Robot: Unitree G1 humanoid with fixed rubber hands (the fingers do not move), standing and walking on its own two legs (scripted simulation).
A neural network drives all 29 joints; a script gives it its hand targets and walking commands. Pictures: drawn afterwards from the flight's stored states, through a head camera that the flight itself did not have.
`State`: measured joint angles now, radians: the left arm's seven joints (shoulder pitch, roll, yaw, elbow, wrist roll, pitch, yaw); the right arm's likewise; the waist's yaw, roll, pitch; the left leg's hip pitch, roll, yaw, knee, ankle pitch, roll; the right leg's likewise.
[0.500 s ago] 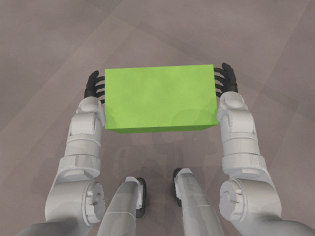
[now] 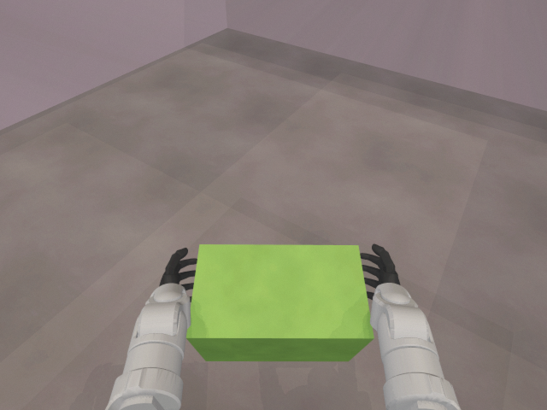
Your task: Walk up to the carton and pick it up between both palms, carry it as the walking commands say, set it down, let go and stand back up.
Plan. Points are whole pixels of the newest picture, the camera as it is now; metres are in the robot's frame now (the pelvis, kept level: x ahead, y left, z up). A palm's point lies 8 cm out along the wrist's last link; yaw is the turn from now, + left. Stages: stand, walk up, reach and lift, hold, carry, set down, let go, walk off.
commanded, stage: reach and lift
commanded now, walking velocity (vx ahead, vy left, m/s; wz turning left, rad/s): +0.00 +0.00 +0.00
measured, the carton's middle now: (278, 306) +0.32 -0.02 -0.07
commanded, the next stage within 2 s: hold in 1.44 s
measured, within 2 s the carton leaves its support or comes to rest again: neither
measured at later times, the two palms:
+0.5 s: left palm (160, 289) +0.30 +0.16 +0.05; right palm (393, 286) +0.28 -0.18 +0.05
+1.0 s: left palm (149, 293) +0.29 +0.17 +0.05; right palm (381, 271) +0.30 -0.17 +0.06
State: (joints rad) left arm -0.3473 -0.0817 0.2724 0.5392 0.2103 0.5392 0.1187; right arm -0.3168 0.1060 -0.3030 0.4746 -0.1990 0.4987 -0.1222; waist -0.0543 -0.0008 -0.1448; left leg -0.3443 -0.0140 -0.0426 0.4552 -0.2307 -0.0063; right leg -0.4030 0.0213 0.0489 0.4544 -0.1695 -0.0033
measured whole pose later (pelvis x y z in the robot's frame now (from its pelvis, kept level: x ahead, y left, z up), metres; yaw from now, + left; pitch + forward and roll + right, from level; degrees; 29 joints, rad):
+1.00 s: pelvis +0.00 +0.00 +0.01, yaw +1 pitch -4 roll +0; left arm -0.35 -0.11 0.32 0.48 0.27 0.70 0.11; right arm -0.38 0.11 -0.31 0.50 -0.29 0.67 -0.08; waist -0.02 0.01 -0.10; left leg -0.07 -0.01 -0.07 0.30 -0.18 -0.01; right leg -0.13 0.01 0.02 0.33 -0.14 -0.01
